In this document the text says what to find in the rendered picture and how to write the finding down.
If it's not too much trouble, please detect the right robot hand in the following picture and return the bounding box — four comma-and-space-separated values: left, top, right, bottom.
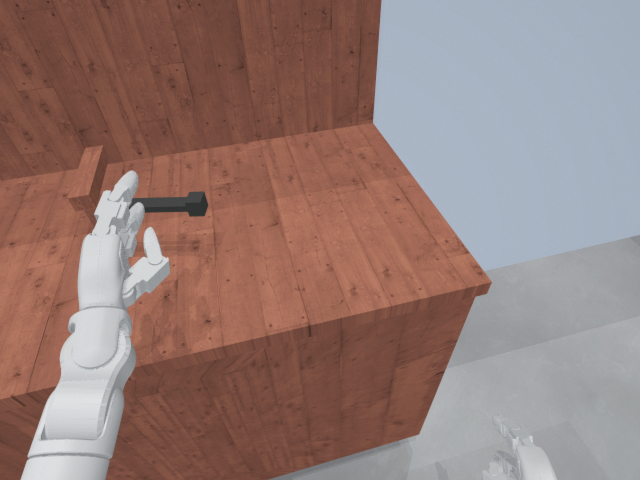
482, 414, 557, 480

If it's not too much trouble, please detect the counter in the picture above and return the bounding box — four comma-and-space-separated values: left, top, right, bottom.
0, 0, 492, 480

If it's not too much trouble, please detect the tap lever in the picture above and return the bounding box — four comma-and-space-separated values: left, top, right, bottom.
129, 191, 208, 217

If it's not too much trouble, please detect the left robot forearm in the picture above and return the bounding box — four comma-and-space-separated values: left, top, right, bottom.
20, 306, 136, 480

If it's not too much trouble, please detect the left robot hand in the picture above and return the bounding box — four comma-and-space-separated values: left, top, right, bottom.
78, 170, 170, 312

